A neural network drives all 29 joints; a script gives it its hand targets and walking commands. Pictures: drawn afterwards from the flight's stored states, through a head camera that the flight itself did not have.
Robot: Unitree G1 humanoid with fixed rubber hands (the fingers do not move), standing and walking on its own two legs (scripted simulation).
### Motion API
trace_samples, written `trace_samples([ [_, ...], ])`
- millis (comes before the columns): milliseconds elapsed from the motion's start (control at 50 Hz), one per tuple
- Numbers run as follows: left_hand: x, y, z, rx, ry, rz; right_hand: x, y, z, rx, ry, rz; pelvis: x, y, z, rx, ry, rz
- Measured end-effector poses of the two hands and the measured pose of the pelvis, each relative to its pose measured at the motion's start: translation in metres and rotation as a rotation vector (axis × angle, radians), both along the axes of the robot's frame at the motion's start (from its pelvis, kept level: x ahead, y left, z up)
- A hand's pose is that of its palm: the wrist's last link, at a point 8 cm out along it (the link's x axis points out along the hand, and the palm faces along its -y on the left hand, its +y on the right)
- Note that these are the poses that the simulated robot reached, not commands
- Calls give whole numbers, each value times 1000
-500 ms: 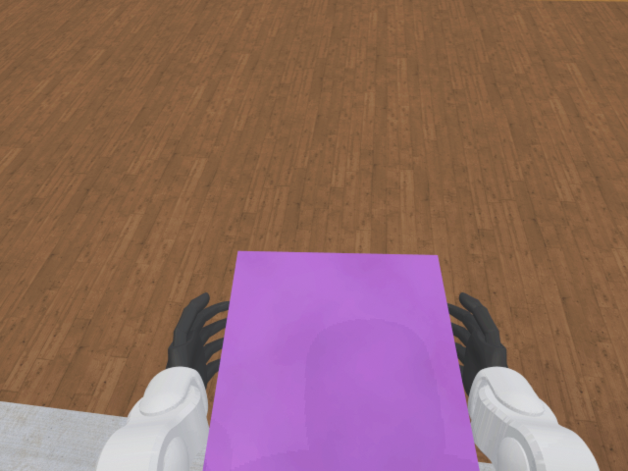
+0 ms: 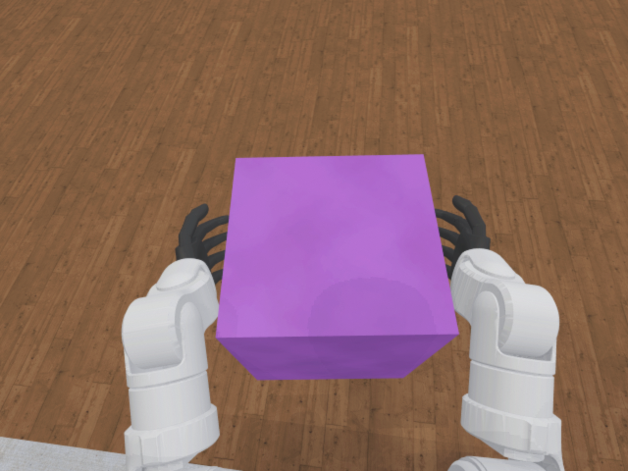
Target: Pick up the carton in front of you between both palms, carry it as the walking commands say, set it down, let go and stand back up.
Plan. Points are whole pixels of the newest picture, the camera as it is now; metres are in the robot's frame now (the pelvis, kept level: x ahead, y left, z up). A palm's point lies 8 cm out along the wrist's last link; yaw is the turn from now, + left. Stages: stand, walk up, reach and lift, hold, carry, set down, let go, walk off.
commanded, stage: carry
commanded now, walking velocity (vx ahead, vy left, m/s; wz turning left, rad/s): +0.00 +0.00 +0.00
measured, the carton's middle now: (329, 281) +0.36 +0.01 +0.05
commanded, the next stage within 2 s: none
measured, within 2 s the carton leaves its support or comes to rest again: neither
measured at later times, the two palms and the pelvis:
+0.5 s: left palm (227, 192) +0.48 +0.15 +0.09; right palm (440, 191) +0.48 -0.15 +0.09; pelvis +0.16 +0.00 +0.00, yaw -1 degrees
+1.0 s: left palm (249, 124) +0.60 +0.13 +0.12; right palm (448, 134) +0.58 -0.18 +0.11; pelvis +0.27 -0.01 +0.02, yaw +0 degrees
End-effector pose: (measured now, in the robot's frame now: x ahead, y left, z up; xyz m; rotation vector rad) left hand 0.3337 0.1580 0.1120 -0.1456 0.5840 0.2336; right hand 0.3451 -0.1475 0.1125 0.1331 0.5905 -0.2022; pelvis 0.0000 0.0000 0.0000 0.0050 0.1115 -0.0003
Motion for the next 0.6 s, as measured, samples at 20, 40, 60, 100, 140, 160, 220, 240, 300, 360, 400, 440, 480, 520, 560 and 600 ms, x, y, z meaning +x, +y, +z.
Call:
trace_samples([
  [20,8,1,-1,-14,0,3,8,2,0,3,1,-2,5,0,1,0,5,1],
  [40,15,2,-2,-26,-1,6,16,3,0,8,0,-8,9,1,3,-1,10,3],
  [60,23,4,-2,-34,-2,8,24,4,0,14,0,-15,14,2,5,-4,15,4],
  [100,38,7,-3,-24,5,14,36,6,-1,16,6,-30,23,4,11,-7,22,3],
  [140,51,8,-4,-12,17,12,45,6,-5,28,15,-40,35,5,15,-13,30,8],
  [160,58,6,-6,-16,24,6,49,5,-8,40,22,-43,41,5,17,-15,35,11],
  [220,75,-5,-11,-43,33,-5,59,-3,-18,70,31,-51,64,2,18,-5,28,26],
  [240,80,-9,-13,-53,27,-1,63,-6,-21,79,26,-48,73,-1,15,9,18,29],
  [300,93,-15,-18,-36,20,-4,80,-11,-28,84,20,-28,97,-5,10,-2,1,19],
  [360,105,-14,-20,-5,43,-19,96,-10,-30,67,44,-5,118,-6,14,10,4,8],
  [400,116,-13,-21,-11,39,-21,108,-8,-29,71,41,-7,131,-6,13,19,9,3],
  [440,128,-11,-23,-21,25,-20,122,-6,-28,64,27,-5,144,-5,9,21,2,-8],
  [480,141,-8,-24,-26,4,-25,134,-4,-27,52,5,-9,157,-1,3,11,-15,-16],
  [520,156,-6,-25,-21,-5,-37,144,-3,-26,32,-3,-22,173,3,-2,11,-23,-26],
  [560,169,-5,-26,-18,5,-46,153,-3,-25,8,6,-32,186,6,-2,20,-17,-24],
  [600,180,-5,-25,-11,18,-51,162,-3,-25,4,18,-44,197,8,-1,18,-11,-28],
])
